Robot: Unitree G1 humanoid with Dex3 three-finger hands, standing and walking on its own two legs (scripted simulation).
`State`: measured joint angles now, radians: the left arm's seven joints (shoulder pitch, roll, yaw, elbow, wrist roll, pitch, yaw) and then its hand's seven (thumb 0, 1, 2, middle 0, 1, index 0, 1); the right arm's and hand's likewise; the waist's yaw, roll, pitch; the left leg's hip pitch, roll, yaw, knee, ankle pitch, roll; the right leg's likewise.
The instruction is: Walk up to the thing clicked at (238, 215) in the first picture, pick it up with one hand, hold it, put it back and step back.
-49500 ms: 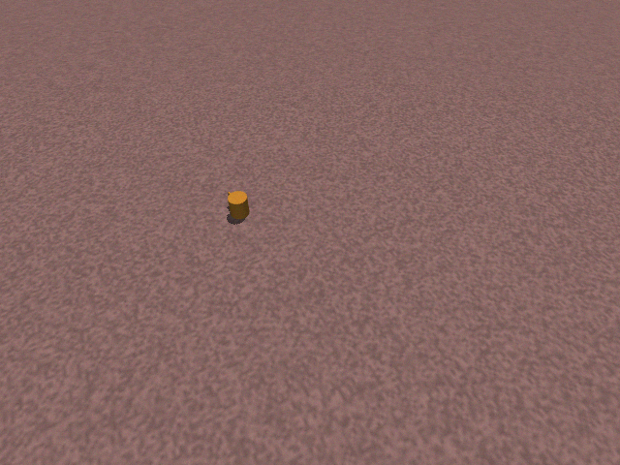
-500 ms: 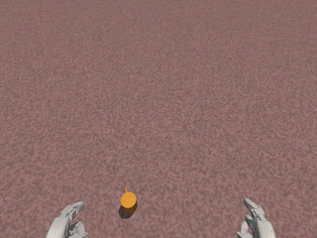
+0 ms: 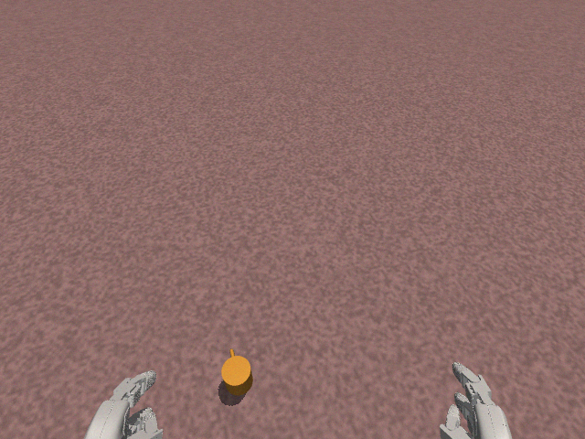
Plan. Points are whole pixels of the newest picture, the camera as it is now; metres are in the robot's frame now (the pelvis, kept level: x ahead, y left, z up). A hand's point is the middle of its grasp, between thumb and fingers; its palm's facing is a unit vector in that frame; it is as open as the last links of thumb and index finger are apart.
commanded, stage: home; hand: left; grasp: from above
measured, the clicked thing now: (236, 370) +0.46 +0.17 -0.67
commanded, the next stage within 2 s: stand in 0.70 s
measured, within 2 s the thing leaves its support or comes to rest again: neither
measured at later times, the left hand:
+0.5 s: hand out of the picture +0.16 +0.19 -0.05, palm faces +0.03 -0.98 -0.20, open 7.4 cm
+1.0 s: hand out of the picture +0.14 +0.23 -0.09, palm faces +0.02 -0.94 -0.33, open 7.4 cm
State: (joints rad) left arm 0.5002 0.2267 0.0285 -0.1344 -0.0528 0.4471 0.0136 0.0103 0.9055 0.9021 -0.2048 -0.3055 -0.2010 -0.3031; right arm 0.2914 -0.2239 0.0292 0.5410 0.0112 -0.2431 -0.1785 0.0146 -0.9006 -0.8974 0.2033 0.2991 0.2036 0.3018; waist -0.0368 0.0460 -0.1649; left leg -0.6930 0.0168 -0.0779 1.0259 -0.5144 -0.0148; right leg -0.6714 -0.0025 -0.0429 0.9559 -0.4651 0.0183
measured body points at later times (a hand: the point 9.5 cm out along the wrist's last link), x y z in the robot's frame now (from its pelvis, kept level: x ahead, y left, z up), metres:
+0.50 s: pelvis +0.00 +0.01 +0.00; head +0.02 +0.01 +0.45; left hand +0.16 +0.24 -0.03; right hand +0.16 -0.24 -0.06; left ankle +0.00 +0.12 -0.68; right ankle +0.01 -0.13 -0.68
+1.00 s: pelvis -0.01 +0.01 +0.02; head +0.02 +0.01 +0.47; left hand +0.14 +0.28 -0.07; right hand +0.13 -0.26 -0.09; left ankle +0.00 +0.12 -0.68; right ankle +0.01 -0.13 -0.68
